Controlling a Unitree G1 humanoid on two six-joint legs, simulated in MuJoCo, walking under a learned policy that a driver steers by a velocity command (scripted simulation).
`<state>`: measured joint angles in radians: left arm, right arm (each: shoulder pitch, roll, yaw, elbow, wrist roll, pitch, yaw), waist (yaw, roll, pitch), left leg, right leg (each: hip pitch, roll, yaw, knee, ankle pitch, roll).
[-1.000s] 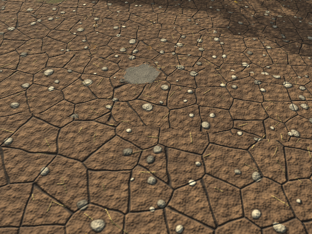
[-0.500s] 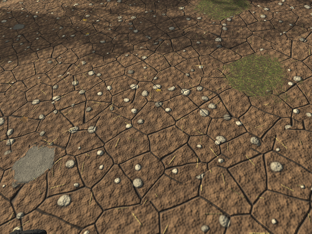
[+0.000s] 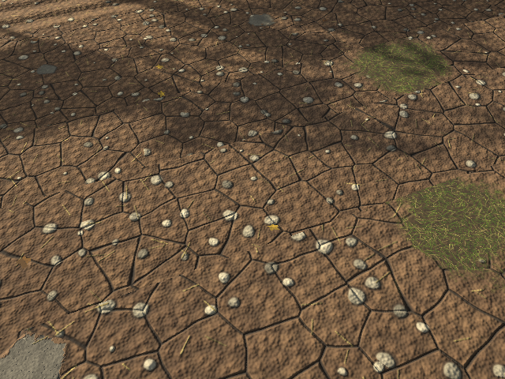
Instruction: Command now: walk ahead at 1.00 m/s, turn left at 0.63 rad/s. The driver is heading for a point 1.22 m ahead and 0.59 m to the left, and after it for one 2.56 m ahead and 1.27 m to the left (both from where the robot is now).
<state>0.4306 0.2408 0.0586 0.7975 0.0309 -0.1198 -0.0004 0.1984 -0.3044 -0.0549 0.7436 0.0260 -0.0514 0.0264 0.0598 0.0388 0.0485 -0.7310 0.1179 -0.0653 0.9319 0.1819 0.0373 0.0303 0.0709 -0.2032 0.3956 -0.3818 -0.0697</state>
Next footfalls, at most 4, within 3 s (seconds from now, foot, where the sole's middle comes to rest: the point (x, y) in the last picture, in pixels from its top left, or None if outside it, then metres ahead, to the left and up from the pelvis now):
0.24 left None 0.36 0.11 -0.95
0.58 right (264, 314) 0.80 0.04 -0.95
1.02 left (128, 313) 0.77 0.48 -0.95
1.46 right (110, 246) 1.16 0.68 -1.13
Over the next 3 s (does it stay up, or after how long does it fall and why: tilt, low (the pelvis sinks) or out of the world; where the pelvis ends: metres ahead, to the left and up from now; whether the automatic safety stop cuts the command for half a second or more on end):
stays up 2.29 1.12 -0.62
